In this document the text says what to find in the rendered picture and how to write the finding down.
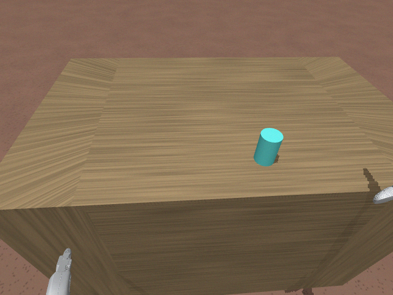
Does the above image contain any left robot hand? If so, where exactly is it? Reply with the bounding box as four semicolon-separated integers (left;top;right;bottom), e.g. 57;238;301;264
46;248;72;295

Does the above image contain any can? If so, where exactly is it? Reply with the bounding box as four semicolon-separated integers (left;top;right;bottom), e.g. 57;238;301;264
254;128;283;167

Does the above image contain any right robot hand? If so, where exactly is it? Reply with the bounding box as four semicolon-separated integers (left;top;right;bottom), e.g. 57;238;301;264
373;185;393;204

